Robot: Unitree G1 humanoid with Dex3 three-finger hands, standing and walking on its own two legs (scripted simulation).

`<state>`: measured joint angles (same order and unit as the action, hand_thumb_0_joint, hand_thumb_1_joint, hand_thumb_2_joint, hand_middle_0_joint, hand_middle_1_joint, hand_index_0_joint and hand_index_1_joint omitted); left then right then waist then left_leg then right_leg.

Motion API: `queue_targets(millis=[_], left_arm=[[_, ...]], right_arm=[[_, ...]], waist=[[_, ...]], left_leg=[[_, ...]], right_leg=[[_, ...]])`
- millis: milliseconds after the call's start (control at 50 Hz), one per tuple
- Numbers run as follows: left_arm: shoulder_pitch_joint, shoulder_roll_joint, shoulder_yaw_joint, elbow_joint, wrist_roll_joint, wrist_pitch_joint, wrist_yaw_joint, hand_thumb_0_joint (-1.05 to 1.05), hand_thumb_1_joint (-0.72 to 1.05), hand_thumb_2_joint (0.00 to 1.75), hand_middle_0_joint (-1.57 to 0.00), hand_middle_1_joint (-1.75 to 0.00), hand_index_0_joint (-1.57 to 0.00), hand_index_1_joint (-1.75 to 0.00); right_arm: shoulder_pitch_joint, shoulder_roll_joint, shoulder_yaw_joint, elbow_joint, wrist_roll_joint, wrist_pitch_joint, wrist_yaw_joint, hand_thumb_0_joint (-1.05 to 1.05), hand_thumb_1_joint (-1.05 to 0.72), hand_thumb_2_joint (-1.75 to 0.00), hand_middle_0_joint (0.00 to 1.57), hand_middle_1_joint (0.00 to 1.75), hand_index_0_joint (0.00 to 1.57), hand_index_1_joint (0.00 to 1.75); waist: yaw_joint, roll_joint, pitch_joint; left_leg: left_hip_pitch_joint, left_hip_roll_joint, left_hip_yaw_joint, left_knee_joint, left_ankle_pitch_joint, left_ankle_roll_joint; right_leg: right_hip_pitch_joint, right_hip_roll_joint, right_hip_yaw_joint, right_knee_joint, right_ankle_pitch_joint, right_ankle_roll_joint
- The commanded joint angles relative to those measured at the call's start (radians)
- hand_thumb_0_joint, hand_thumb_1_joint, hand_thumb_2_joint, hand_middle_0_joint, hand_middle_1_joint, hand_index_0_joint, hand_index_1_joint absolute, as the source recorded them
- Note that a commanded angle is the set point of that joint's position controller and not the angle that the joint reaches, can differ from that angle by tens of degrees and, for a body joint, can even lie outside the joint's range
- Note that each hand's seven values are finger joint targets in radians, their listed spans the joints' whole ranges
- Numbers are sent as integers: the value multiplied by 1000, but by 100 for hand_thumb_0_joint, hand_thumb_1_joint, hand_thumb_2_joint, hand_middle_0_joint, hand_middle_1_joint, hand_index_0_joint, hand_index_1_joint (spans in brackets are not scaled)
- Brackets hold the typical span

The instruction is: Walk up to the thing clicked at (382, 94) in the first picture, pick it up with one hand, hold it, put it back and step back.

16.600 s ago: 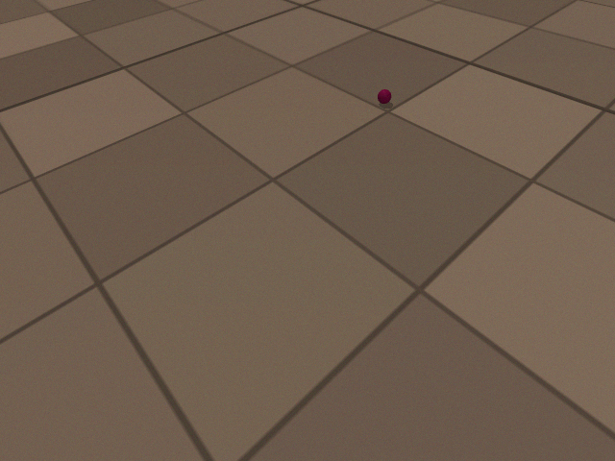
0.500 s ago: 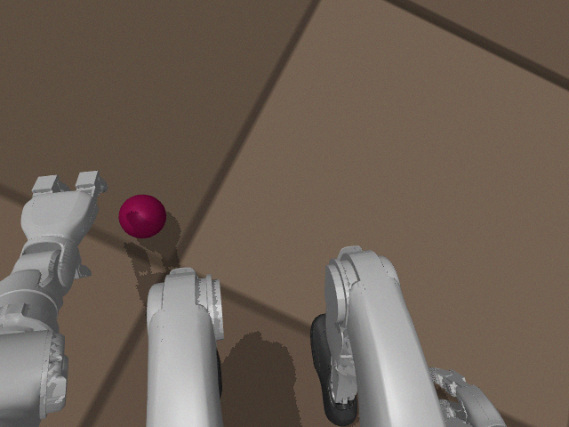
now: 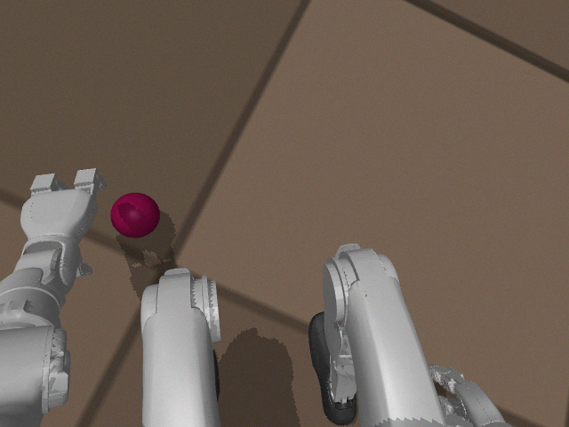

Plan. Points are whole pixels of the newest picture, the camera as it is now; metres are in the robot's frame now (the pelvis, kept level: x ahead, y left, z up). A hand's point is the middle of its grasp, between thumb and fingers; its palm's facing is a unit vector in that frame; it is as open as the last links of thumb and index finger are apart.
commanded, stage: approach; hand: left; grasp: from above
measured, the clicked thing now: (135, 215) +0.45 +0.23 -0.30
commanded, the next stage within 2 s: close in in 0.40 s
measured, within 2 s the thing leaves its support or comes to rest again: neither
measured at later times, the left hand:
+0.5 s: hand (139, 183) +0.48 +0.20 -0.19, palm faces -0.41 -0.04 -0.91, open 13.5 cm
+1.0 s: hand (122, 215) +0.44 +0.24 -0.23, palm faces -0.46 -0.06 -0.89, open 13.2 cm
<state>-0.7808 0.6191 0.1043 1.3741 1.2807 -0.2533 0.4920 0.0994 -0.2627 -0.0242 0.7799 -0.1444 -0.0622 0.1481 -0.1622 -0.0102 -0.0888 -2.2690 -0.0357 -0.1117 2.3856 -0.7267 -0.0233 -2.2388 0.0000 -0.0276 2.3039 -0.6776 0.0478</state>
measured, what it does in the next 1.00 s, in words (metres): stands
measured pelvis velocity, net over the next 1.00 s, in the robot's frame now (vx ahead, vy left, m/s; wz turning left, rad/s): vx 0.00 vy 0.00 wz -0.04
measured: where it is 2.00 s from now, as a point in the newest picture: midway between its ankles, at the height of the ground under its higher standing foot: (270, 402)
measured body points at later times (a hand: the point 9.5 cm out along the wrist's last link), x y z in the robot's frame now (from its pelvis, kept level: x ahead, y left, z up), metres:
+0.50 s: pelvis +0.00 +0.00 -0.01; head +0.25 +0.04 +0.36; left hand +0.50 +0.20 -0.14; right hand +0.02 -0.28 -0.12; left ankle +0.07 +0.12 -0.31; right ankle +0.10 -0.13 -0.31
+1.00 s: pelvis +0.00 +0.00 -0.02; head +0.24 +0.06 +0.35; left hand +0.46 +0.24 -0.18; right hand +0.05 -0.28 -0.12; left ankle +0.07 +0.12 -0.31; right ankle +0.10 -0.13 -0.31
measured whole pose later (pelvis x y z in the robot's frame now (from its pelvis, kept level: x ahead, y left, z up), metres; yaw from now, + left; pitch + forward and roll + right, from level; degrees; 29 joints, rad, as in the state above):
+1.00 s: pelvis +0.00 +0.00 -0.02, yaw -2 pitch +33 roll -8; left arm -0.96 0.66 0.06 1.62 1.30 -0.22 0.60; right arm 0.12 -0.29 0.06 0.78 -0.20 -0.13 0.21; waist -0.26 -0.03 -0.02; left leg -2.32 -0.03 -0.15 2.47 -0.73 -0.03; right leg -2.29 0.01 -0.06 2.36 -0.66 0.05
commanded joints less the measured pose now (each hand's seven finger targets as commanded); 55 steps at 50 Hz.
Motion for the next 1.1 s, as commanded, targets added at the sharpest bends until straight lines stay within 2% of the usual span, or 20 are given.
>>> queue_targets(millis=[0, 60, 180, 220, 300, 320, 420, 460, 500, 600, 640, 700, 740, 800, 820, 880, 920, 960, 1000, 1080], left_arm=[[-280, 229, 33, -108, -7, 0, 43, 0, -53, 103, -6, -105, -7, -104], [-346, 187, -15, -128, -9, -4, 49, 0, -50, 98, -6, -108, -8, -105], [-509, 110, -92, -11, 3, 18, 79, 0, -48, 95, -5, -111, -10, -107], [-553, 122, -90, 34, 15, 38, 98, 0, -47, 96, -5, -111, -10, -106], [-559, 169, -55, 123, 28, 95, 130, 0, -46, 94, -5, -113, -11, -107], [-552, 173, -49, 165, 32, 115, 135, 0, -46, 94, -5, -113, -11, -107], [-497, 234, -10, 206, 6, 175, 122, 0, -45, 95, -6, -115, -12, -109], [-439, 265, 14, 163, -22, 187, 106, 0, -44, 97, -7, -117, -13, -111], [-385, 278, 31, 129, -43, 195, 85, 0, -44, 96, -6, -117, -12, -111], [-420, 213, -23, 69, -88, 148, 20, 0, -45, 90, -5, -116, -12, -108], [-459, 234, -11, 14, -98, 107, 9, 0, -45, 90, -5, -116, -12, -108], [-478, 184, -53, 27, -81, 53, 4, 0, -47, 92, -5, -115, -12, -108], [-474, 207, -41, 11, -68, 23, 27, 0, -46, 91, -5, -115, -12, -108], [-485, 175, -59, 48, -29, 4, 66, 0, -44, 94, -6, -116, -13, -109], [-501, 175, -55, 49, -21, -1, 81, 0, -43, 95, -6, -116, -13, -109], [-486, 220, -23, 42, 2, 11, 131, 0, -41, 96, -6, -116, -12, -110], [-464, 184, -43, 163, 27, 35, 152, 0, -40, 95, -6, -117, -13, -110], [-503, 200, -27, 193, 30, 43, 173, 0, -41, 96, -6, -115, -12, -109], [-495, 246, 2, 215, 35, 50, 190, 0, -40, 91, -5, -115, -12, -107], [-499, 264, 11, 268, 41, 65, 199, 0, -39, 94, -5, -116, -12, -109]], right_arm=[[191, -233, -77, -15, 2, -15, -8, 0, -90, -89, 20, 30, 20, 30], [197, -227, -76, -6, 3, -19, -9, 0, -90, -89, 20, 30, 20, 30], [235, -236, -52, 21, -13, -31, -10, 0, -90, -89, 20, 30, 20, 30], [240, -249, -43, 21, -21, -36, -10, 0, -90, -89, 20, 30, 20, 30], [233, -255, -18, 9, -35, -37, -2, 0, -90, -89, 20, 30, 20, 30], [232, -256, -9, 9, -41, -36, 4, 0, -90, -89, 20, 30, 20, 30], [221, -263, 16, -26, -40, -37, 24, 0, -90, -89, 20, 30, 20, 30], [221, -257, 19, -38, -32, -33, 31, 0, -90, -89, 20, 30, 20, 30], [220, -250, 17, -45, -22, -30, 36, 0, -90, -90, 20, 30, 20, 30], [253, -244, 8, -27, -11, -30, 38, 0, -91, -90, 20, 30, 20, 30], [276, -256, 4, -19, -16, -34, 36, 0, -90, -90, 20, 30, 20, 30], [287, -260, 0, -1, -22, -46, 36, 0, -91, -90, 20, 30, 20, 30], [291, -269, -3, 1, -21, -50, 33, 0, -91, -90, 20, 30, 20, 30], [286, -273, -1, 5, -35, -60, 39, 0, -90, -90, 20, 30, 20, 30], [286, -274, -2, 11, -43, -66, 43, 0, -90, -90, 20, 30, 20, 30], [272, -282, -2, 14, -46, -71, 49, 0, -90, -90, 20, 30, 20, 30], [254, -280, 9, 15, -57, -79, 62, 0, -90, -90, 20, 30, 20, 30], [260, -286, 16, 21, -64, -81, 67, 0, -90, -90, 20, 30, 20, 30], [253, -293, 26, 21, -76, -86, 75, 0, -90, -90, 20, 30, 20, 30], [230, -307, 39, 10, -89, -101, 95, 0, -90, -90, 20, 30, 20, 30]], waist=[[-19, 217, -647], [-37, 243, -661], [-117, 228, -634], [-133, 239, -625], [-116, 301, -637], [-129, 291, -629], [-116, 269, -643], [-82, 248, -671], [-70, 237, -684], [-117, 163, -620], [-124, 172, -631], [-146, 192, -590], [-126, 241, -611], [-151, 262, -575], [-157, 258, -580], [-126, 315, -633], [-155, 297, -547], [-175, 277, -530], [-157, 291, -552], [-181, 295, -514]], left_leg=[[485, -11, 88, -267, 198, 58], [494, -12, 89, -263, 181, 56], [475, -9, 79, -238, 174, 56], [467, -8, 81, -230, 167, 55], [475, -8, 88, -247, 189, 47], [476, -8, 86, -240, 203, 46], [405, -8, 100, -219, 209, 63], [364, -10, 111, -214, 222, 72], [365, -7, 114, -211, 245, 73], [299, 1, 95, -180, 192, 80], [294, -3, 90, -177, 174, 77], [339, -1, 76, -177, 143, 63], [378, -4, 72, -188, 149, 51], [405, -1, 66, -187, 149, 46], [414, 0, 65, -184, 156, 46], [466, 0, 67, -192, 203, 39], [432, 2, 69, -183, 188, 41], [399, 1, 63, -178, 176, 48], [405, 0, 63, -174, 190, 47], [390, 2, 60, -151, 192, 49]], right_leg=[[300, 15, -102, -215, 185, -75], [284, 18, -101, -221, 177, -79], [255, 23, -114, -218, 181, -79], [251, 22, -117, -216, 179, -78], [261, 22, -121, -202, 202, -84], [264, 21, -122, -196, 219, -83], [342, 26, -113, -198, 246, -77], [420, 29, -98, -208, 267, -69], [452, 30, -95, -203, 288, -66], [442, 34, -95, -211, 247, -63], [445, 30, -96, -220, 217, -64], [372, 36, -116, -211, 173, -75], [347, 35, -124, -201, 167, -83], [290, 37, -144, -186, 172, -84], [289, 36, -147, -186, 178, -81], [290, 36, -151, -165, 219, -83], [256, 38, -156, -158, 213, -81], [262, 41, -158, -166, 208, -77], [281, 39, -159, -158, 220, -77], [279, 41, -164, -137, 229, -72]])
